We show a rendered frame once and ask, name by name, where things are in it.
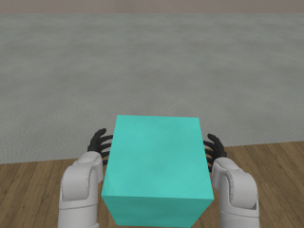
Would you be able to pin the robot left hand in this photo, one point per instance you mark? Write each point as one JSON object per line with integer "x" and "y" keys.
{"x": 97, "y": 146}

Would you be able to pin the robot left forearm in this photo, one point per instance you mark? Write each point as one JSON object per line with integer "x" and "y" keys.
{"x": 79, "y": 192}

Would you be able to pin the carton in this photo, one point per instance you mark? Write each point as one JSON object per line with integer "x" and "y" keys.
{"x": 157, "y": 173}

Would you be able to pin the robot right hand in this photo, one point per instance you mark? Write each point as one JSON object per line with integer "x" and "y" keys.
{"x": 218, "y": 150}

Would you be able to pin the robot right forearm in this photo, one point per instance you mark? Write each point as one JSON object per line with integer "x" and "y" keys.
{"x": 238, "y": 196}

